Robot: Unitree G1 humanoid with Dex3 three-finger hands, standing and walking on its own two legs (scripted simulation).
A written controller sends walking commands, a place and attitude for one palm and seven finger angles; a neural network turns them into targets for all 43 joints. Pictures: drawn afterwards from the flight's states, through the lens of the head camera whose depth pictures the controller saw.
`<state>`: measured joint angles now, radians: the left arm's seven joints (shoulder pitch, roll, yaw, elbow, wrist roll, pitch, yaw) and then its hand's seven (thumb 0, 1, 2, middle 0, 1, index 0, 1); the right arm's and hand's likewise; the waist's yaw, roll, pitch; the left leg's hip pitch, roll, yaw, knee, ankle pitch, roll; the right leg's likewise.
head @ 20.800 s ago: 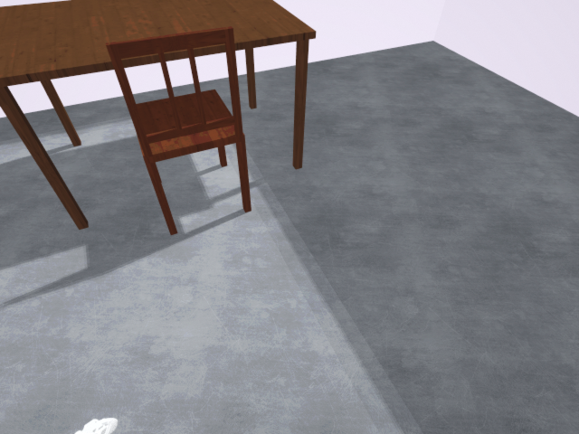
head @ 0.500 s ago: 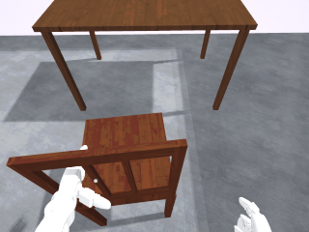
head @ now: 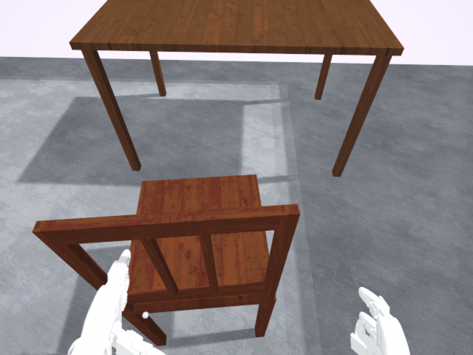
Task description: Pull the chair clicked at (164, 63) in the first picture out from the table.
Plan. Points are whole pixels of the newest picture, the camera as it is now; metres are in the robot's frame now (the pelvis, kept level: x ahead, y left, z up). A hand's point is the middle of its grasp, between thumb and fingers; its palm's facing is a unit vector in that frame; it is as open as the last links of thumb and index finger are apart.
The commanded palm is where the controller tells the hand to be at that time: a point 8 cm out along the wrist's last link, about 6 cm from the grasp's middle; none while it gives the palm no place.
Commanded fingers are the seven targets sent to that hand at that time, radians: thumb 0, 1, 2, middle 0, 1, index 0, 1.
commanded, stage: draw the fingers out of the gap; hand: left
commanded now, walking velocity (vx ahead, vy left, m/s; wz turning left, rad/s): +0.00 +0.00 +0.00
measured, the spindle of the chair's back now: (162, 268) +0.29 +0.16 -0.06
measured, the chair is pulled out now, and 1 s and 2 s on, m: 0.62 0.62 0.62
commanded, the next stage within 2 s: draw the hand back to the body in 0.26 s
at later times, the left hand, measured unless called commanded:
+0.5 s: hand (139, 340) +0.16 +0.15 +0.01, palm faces +0.07 -0.99 -0.07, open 17.5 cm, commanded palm +0.12 +0.21 +0.03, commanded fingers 0.00 -0.55 0.20 0.00 0.00 0.00 0.00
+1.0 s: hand (86, 312) +0.17 +0.20 +0.09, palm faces +0.15 -0.94 -0.30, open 16.6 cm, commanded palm +0.13 +0.25 +0.12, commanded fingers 0.00 -0.12 0.41 -0.06 -0.09 -0.06 -0.09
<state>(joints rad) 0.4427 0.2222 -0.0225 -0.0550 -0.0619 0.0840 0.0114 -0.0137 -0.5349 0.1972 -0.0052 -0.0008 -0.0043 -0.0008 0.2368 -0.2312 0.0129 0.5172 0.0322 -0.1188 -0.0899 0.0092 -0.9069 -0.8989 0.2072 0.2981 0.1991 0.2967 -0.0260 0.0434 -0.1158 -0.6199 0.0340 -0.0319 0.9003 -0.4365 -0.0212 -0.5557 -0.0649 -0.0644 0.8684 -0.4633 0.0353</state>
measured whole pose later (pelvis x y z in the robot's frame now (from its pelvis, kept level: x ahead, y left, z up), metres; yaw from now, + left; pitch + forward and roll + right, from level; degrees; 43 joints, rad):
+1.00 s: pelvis +0.00 -0.01 +0.01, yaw -1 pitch +5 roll -2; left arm 0.65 0.31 0.16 -0.37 -0.13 -0.10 -0.02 -0.01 -0.41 0.26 -0.02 -0.03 -0.06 -0.04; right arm 0.21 -0.20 0.00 0.56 0.06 -0.17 -0.13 0.01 -0.91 -0.90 0.21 0.30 0.20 0.30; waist 0.04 0.06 -0.10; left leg -0.51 0.06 -0.03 0.87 -0.44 -0.04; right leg -0.45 -0.04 -0.06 0.82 -0.45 0.02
